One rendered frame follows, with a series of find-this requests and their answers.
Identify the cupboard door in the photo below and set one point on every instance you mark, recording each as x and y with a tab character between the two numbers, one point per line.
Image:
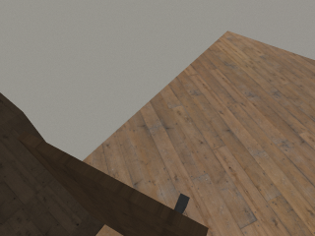
117	205

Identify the handle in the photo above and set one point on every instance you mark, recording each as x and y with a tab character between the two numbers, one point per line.
182	203

